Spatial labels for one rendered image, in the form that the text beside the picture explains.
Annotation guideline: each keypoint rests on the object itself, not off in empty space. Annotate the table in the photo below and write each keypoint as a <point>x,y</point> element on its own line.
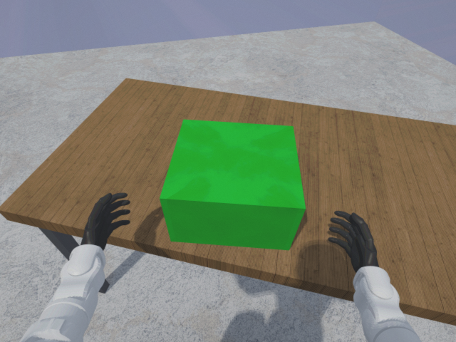
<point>398,174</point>

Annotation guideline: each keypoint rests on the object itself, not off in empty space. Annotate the robot right forearm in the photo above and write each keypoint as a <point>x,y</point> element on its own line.
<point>378,303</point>

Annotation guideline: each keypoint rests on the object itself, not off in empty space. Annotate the robot right hand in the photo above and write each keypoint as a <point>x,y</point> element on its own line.
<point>360,245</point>

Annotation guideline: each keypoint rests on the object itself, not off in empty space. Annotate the robot left forearm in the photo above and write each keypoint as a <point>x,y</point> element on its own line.
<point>68,313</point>

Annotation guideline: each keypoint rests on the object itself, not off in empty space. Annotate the carton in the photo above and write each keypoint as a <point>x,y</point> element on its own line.
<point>234,184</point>

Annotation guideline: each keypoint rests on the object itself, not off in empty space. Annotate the robot left hand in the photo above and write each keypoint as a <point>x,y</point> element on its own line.
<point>99,226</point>

